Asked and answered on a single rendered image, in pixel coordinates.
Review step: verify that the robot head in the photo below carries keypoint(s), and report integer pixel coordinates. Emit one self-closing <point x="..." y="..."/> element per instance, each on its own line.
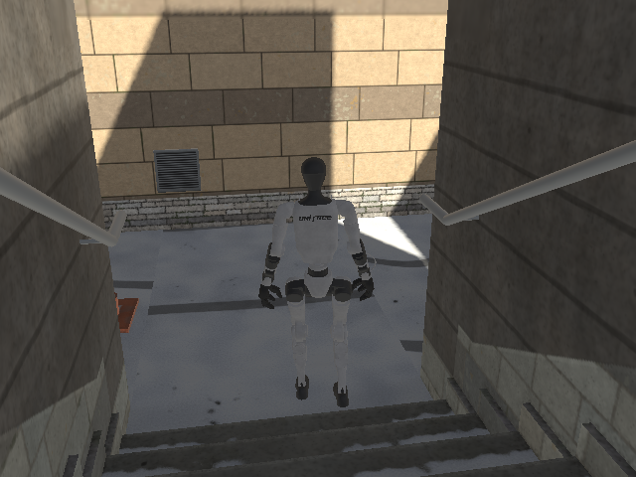
<point x="314" y="171"/>

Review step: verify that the robot right hand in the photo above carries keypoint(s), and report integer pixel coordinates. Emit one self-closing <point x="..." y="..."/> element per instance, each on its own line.
<point x="366" y="284"/>

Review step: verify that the robot left upper arm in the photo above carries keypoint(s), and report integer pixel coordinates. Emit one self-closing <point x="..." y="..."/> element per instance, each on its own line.
<point x="283" y="212"/>

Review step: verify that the robot right upper arm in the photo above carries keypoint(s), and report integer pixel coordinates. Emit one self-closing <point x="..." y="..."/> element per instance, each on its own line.
<point x="346" y="209"/>

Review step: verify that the robot right forearm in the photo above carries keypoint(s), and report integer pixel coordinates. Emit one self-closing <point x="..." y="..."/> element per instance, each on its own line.
<point x="361" y="262"/>

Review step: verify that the robot right foot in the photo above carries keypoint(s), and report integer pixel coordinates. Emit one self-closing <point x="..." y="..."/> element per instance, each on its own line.
<point x="342" y="399"/>

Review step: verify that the robot left hand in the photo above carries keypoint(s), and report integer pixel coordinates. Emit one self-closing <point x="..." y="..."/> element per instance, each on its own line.
<point x="264" y="295"/>

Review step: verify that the robot left forearm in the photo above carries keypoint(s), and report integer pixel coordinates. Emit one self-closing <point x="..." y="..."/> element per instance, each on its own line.
<point x="270" y="267"/>

